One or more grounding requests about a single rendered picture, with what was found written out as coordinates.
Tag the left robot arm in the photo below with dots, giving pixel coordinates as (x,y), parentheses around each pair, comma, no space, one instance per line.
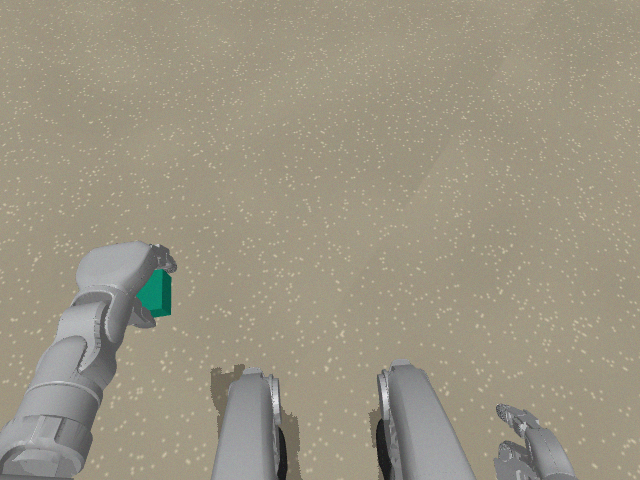
(49,437)

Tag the right robot hand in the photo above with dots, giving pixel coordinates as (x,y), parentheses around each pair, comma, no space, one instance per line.
(542,456)

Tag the right robot foot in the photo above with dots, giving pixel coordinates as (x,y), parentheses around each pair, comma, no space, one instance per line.
(383,457)

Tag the small box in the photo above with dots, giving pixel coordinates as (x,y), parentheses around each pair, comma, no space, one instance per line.
(156,294)

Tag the left robot hand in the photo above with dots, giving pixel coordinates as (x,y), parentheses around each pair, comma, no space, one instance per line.
(127,267)

